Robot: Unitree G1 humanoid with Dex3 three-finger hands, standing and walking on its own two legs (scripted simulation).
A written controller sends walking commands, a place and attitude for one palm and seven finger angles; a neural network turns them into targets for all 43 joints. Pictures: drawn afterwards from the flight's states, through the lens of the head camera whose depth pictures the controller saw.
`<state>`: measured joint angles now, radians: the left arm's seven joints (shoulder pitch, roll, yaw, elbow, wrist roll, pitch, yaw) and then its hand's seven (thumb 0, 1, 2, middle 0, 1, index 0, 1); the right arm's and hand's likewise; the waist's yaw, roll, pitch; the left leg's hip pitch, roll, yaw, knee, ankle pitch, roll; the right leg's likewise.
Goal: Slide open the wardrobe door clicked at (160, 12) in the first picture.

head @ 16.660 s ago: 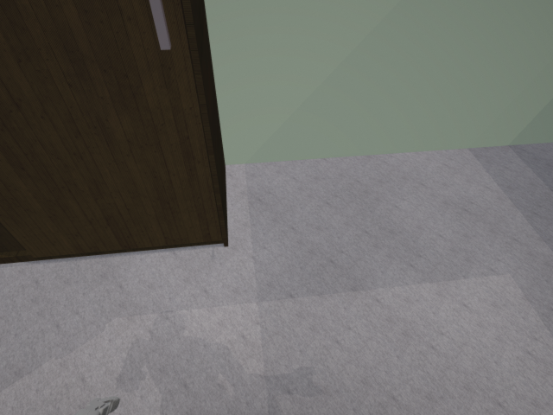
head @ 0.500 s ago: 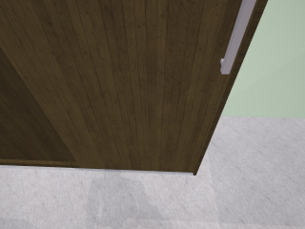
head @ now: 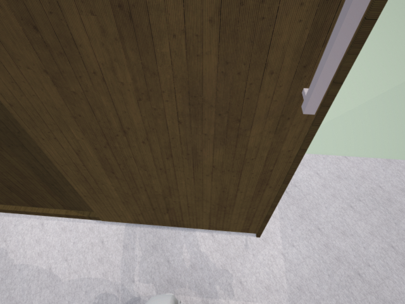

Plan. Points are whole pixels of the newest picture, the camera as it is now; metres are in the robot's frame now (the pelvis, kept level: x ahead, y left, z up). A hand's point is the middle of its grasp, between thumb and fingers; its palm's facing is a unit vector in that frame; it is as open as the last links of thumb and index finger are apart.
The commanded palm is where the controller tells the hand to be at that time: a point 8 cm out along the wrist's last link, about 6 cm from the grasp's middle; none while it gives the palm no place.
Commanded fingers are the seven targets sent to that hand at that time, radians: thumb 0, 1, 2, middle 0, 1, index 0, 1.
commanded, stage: come to a stop and stand still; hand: right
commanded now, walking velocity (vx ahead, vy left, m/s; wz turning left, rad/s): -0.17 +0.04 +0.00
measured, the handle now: (334, 38) +0.49 -0.17 +0.27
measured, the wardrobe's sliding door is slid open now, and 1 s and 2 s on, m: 0.00 0.00 0.00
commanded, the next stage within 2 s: look again from close up in 1.82 s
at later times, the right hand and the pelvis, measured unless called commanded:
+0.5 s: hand out of the picture +0.06 -0.21 -0.19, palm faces +0.10 +0.98 -0.16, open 7.3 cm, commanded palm none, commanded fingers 0.00 -0.90 -0.90 0.20 0.30 0.20 0.30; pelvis +0.01 -0.03 -0.01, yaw -2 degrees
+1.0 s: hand out of the picture -0.03 -0.16 -0.18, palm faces +0.04 +0.99 -0.13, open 7.4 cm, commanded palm none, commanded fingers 0.00 -0.90 -0.90 0.20 0.30 0.20 0.30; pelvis -0.02 -0.01 +0.00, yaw -1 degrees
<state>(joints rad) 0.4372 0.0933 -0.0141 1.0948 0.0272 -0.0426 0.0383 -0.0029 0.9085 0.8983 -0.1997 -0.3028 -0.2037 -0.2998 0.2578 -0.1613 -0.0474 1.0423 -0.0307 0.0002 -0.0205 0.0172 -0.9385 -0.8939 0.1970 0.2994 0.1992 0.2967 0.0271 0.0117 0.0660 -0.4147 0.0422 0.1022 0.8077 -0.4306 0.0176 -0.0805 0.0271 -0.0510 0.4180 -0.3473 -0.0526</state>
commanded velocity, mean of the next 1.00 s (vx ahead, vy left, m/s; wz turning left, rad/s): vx -0.04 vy -0.01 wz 0.00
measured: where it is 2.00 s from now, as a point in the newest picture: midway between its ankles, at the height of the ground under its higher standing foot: outside the picture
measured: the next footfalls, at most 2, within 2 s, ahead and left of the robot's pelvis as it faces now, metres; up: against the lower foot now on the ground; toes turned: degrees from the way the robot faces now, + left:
left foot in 0.08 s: +0.10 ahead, +0.11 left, +0.00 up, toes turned +5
right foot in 0.38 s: +0.06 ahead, -0.12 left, +0.00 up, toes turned -6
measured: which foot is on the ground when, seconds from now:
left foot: up 0.00-0.06, down 0.08-0.40, up 0.42-0.70, down 0.72-1.00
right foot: down 0.00-0.12, up 0.14-0.36, down 0.38-1.00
